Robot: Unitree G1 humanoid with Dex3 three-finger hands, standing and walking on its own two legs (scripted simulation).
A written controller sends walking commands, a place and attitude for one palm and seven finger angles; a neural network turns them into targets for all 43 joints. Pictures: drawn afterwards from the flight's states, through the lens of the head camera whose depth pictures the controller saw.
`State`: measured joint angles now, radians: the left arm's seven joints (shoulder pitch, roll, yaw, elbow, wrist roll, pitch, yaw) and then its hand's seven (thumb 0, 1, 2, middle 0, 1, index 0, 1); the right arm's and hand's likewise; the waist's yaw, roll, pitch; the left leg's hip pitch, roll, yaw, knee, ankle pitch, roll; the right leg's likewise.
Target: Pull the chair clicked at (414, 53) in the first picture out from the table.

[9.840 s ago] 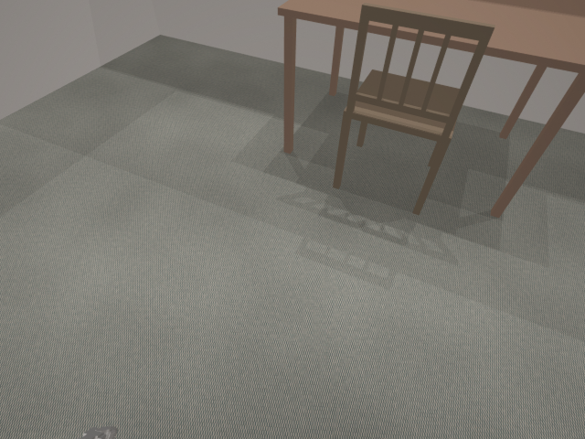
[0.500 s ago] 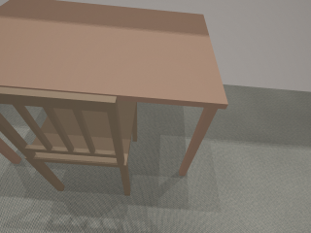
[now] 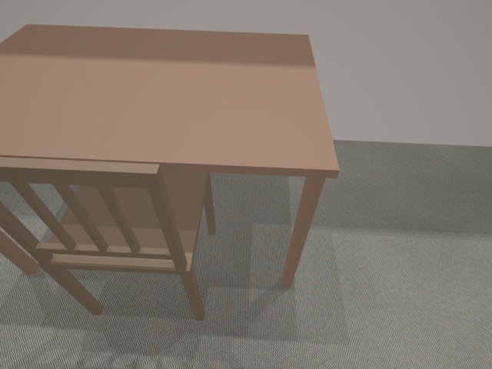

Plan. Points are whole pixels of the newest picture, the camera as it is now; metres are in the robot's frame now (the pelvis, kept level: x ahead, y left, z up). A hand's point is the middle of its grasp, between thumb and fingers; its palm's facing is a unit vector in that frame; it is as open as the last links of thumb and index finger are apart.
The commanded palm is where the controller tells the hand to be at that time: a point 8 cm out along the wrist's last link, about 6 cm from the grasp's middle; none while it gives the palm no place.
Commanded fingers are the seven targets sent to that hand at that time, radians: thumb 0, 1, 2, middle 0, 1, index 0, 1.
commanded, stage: come to a stop and stand still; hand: left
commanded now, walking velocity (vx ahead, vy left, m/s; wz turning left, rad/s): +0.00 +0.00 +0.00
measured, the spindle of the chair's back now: (84, 219) +0.44 +0.41 -0.11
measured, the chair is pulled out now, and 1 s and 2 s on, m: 0.00 0.00 0.00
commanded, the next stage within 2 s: look again from close up in 0.18 s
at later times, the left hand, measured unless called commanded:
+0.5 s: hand out of the picture -0.01 +0.18 -0.18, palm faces +0.04 -0.98 -0.18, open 7.3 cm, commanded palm none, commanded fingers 0.00 0.90 0.90 -0.20 -0.30 -0.20 -0.30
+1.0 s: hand out of the picture +0.00 +0.21 -0.18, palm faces +0.01 -0.98 -0.19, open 7.4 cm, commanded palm none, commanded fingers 0.00 0.90 0.90 -0.20 -0.30 -0.20 -0.30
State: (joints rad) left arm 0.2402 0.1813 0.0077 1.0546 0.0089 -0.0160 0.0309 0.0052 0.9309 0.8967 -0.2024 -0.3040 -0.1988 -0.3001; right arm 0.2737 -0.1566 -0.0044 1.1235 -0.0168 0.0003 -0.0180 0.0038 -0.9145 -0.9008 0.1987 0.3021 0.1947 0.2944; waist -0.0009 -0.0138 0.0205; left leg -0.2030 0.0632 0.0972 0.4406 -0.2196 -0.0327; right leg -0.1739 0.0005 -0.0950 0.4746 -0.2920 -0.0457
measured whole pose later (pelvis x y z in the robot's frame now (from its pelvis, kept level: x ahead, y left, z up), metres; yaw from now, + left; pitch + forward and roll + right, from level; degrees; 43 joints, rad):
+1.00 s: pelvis +0.00 +0.04 +0.00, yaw -1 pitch -1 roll +0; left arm 0.29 0.16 -0.01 1.10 0.01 -0.01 0.03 0.00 0.91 0.90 -0.20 -0.30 -0.20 -0.30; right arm 0.28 -0.15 0.02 1.12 -0.01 -0.03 -0.02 0.01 -0.91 -0.90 0.20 0.30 0.20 0.29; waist 0.01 -0.01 0.04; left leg -0.18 -0.02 0.09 0.45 -0.25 0.04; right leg -0.17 -0.05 -0.06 0.47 -0.28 0.01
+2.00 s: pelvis -0.06 +0.00 -0.12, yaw +1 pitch +16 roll -1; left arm 0.34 0.25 0.23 -0.01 -0.33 -0.29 -0.32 0.01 0.12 0.56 -0.13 -0.18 -0.12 -0.18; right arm 0.23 -0.21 -0.01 0.63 0.03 -0.31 -0.07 0.02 -0.90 -0.90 0.21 0.30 0.20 0.30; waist 0.01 0.04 -0.11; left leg -1.03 0.05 0.00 1.27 -0.52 -0.02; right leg -0.99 -0.02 -0.13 1.26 -0.56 -0.07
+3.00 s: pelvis -0.04 +0.02 -0.09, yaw +0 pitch +15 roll -2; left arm 0.29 0.27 0.22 0.01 -0.31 -0.32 -0.29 -0.01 -0.49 0.30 -0.06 -0.08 -0.06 -0.08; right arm 0.23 -0.26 0.00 0.58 0.01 -0.28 -0.05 0.01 -0.90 -0.90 0.20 0.30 0.20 0.30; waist 0.00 0.02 -0.12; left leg -0.93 0.05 0.01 1.18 -0.52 0.01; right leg -0.88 -0.02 -0.12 1.14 -0.53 -0.03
